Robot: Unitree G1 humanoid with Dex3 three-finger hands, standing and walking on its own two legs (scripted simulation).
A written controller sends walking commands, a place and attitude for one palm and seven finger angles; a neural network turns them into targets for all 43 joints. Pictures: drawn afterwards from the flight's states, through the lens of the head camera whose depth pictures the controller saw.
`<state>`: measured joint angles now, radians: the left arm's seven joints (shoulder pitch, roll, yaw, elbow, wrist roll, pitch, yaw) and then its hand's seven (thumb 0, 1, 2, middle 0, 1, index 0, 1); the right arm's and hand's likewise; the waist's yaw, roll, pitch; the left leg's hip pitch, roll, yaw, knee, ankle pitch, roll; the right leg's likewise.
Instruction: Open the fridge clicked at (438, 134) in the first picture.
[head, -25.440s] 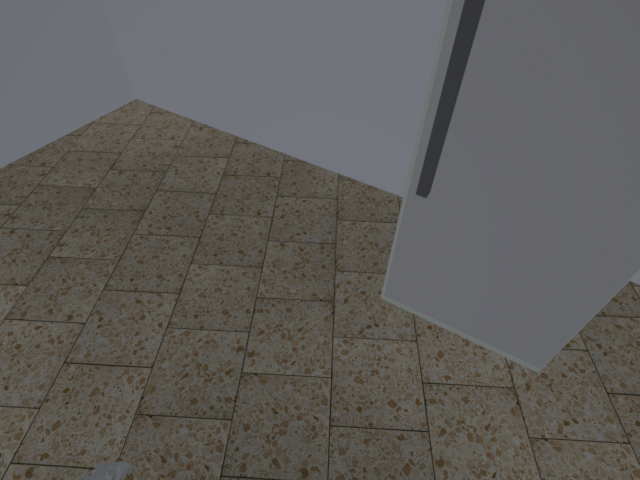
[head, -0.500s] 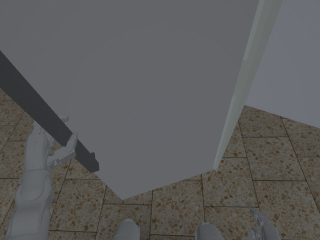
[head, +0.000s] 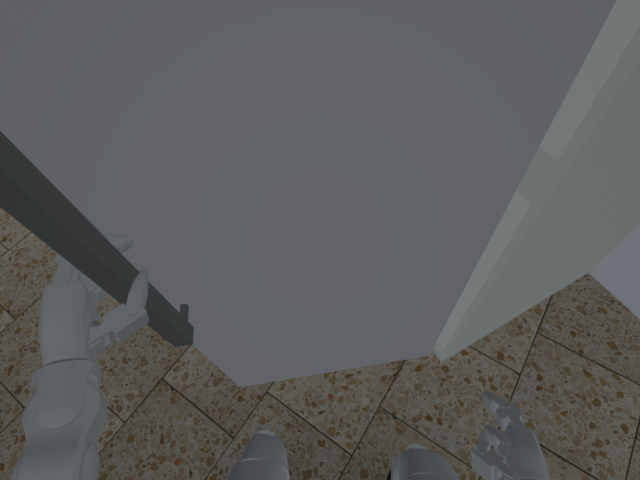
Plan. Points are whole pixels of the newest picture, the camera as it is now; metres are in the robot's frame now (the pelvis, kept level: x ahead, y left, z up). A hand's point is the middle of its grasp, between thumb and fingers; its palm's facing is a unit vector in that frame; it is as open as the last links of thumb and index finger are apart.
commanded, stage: stop walking and hold the door back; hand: left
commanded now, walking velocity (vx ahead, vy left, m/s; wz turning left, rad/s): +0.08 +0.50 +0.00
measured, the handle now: (112, 252) +0.33 +0.26 +0.11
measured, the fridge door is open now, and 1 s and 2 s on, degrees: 70 73 69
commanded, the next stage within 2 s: none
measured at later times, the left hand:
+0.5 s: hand (135, 331) +0.24 +0.21 +0.10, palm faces +0.50 -0.82 -0.28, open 6.2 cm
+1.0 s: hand (133, 310) +0.26 +0.21 +0.11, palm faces +0.60 -0.78 -0.20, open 6.1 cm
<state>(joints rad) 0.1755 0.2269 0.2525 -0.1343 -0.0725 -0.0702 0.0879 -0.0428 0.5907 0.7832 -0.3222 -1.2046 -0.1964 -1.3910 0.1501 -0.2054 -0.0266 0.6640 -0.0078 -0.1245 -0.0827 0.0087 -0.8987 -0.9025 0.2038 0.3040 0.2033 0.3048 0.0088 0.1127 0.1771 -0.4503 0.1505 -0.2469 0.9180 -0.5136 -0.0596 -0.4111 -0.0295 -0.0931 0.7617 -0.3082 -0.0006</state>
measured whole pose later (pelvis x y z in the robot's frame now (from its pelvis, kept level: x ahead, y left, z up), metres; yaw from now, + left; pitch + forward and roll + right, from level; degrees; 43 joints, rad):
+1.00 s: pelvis -0.10 -0.16 +0.03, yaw +9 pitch -1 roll +2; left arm -0.74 0.59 0.50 1.32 -0.04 -0.17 0.02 0.03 0.58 0.75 -0.26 -1.16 -0.45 -1.40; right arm 0.27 -0.39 0.01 0.83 0.06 -0.08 -0.09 0.01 -0.90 -0.90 0.20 0.30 0.20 0.30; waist -0.09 0.02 0.15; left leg -0.55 0.05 0.01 1.04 -0.35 -0.01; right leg -0.19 -0.04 -0.03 0.52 -0.30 -0.01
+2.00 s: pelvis -0.09 -0.10 +0.03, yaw +4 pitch +2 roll -2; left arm -0.64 0.57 0.46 1.18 -0.01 -0.20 0.00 -0.03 0.53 0.72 -0.32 -1.35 -0.45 -1.40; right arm 0.28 -0.31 0.02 0.73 0.03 -0.04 -0.11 0.01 -0.90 -0.90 0.20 0.30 0.20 0.30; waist -0.10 0.01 0.04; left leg -0.37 0.06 0.05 0.56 -0.23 0.01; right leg -0.26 0.02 -0.03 0.48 -0.25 0.01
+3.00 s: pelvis -0.07 -0.10 +0.01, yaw +5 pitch +10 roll -2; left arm -0.55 0.58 0.50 0.92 0.01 -0.05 -0.05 -0.01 -0.54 0.20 -0.26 -1.16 -0.30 -1.19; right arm 0.35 -0.25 0.01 0.65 0.01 -0.03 -0.08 0.01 -0.90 -0.90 0.20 0.30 0.20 0.30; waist -0.06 -0.01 -0.08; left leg -0.58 0.04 0.04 0.72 -0.32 0.02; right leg -0.49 0.00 -0.05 0.68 -0.37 0.00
